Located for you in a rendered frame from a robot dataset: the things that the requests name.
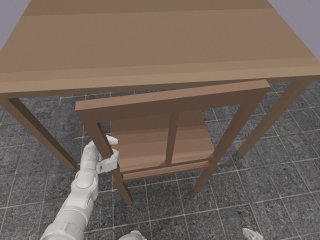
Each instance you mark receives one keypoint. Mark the left robot forearm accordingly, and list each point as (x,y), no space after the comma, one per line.
(74,215)

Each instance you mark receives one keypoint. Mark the table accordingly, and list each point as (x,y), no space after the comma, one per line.
(74,47)

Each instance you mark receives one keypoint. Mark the right robot hand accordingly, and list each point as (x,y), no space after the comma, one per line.
(251,235)

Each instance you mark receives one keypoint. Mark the left robot shin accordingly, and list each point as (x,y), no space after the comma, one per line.
(135,232)

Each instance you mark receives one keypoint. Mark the left robot hand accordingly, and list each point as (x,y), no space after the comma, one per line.
(91,158)

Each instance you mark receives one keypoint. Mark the chair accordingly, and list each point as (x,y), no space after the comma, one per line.
(164,133)

